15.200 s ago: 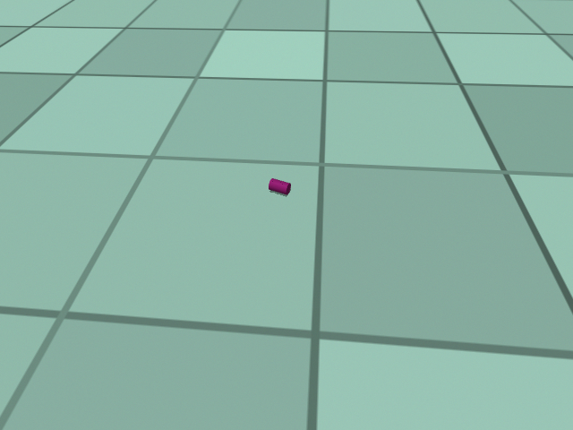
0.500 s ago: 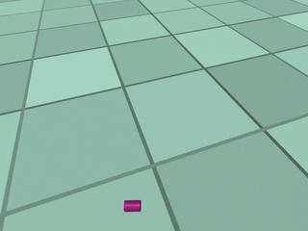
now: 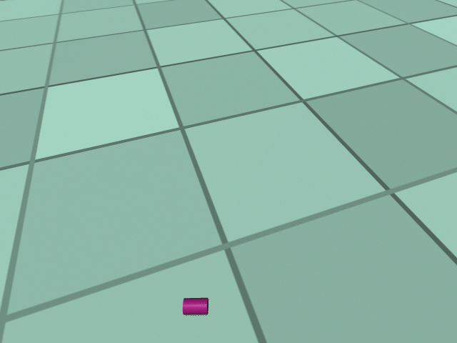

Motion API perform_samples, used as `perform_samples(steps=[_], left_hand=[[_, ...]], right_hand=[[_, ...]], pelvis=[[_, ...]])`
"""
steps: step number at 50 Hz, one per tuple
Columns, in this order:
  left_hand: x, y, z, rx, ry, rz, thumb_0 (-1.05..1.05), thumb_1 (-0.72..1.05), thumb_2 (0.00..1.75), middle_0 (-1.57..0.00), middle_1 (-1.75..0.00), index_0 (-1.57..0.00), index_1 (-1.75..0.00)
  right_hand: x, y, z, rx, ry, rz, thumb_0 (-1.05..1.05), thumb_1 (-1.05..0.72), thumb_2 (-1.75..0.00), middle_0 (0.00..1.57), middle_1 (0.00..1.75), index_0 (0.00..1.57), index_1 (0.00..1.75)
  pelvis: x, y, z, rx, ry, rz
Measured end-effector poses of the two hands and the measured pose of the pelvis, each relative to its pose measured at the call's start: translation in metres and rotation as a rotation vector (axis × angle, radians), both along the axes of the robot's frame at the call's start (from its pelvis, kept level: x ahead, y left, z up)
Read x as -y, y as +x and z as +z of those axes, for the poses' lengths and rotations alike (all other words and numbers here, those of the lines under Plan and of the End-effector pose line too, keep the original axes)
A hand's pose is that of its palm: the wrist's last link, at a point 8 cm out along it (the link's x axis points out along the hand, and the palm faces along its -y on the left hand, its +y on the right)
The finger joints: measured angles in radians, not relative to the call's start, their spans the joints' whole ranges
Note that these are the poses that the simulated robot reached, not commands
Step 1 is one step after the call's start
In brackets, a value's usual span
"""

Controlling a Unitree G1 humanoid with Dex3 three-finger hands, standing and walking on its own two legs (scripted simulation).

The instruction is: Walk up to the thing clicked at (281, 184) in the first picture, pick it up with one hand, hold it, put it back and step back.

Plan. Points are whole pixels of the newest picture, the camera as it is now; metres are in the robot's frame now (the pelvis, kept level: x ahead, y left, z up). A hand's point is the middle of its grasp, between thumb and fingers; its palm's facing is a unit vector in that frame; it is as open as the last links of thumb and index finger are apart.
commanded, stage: rise first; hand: left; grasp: from above
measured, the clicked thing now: (195, 306) +0.42 +0.18 -0.75
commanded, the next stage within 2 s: none
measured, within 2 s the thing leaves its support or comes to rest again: neither
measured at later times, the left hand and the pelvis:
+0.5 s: hand out of the picture +0.13 +0.25 -0.21, palm faces -0.10 -0.91 -0.40, open 12.7 cm; pelvis -0.02 +0.01 -0.05, yaw -1 degrees
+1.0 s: hand out of the picture +0.12 +0.27 -0.29, palm faces -0.31 -0.78 -0.54, open 13.1 cm; pelvis -0.04 +0.01 -0.14, yaw +0 degrees
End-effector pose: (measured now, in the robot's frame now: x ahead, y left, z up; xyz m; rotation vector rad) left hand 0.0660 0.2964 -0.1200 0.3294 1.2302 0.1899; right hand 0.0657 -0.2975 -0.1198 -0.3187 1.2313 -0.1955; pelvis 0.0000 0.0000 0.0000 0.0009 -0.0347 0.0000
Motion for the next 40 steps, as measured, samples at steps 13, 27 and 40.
perform_samples(steps=[13, 27, 40], left_hand=[[0.004, 0.081, -0.015, 0.163, -0.008, -0.053, 0.01, 0.46, 0.89, -0.18, -0.67, -0.19, -0.67], [0.001, 0.06, -0.053, 0.08, 0.059, -0.114, 0.0, -0.29, 0.84, -0.23, -0.88, -0.23, -0.87], [0.001, 0.05, -0.076, 0.096, 0.118, -0.215, 0.0, -0.38, 0.78, -0.31, -0.85, -0.31, -0.85]], right_hand=[[-0.033, 0.006, -0.012, 0.166, 0.061, -0.034, 0.01, -0.93, -0.9, 0.2, 0.3, 0.2, 0.3], [-0.044, 0.033, -0.031, 0.31, 0.05, 0.009, 0.01, -0.94, -0.9, 0.21, 0.3, 0.2, 0.3], [-0.058, 0.073, -0.057, 0.425, 0.056, 0.084, 0.01, -0.97, -0.91, 0.21, 0.3, 0.2, 0.3]], pelvis=[[0.002, -0.017, -0.023, -0.165, -0.002, -0.011], [-0.008, -0.017, -0.061, -0.267, -0.016, -0.014], [-0.011, -0.021, -0.099, -0.353, -0.032, -0.006]])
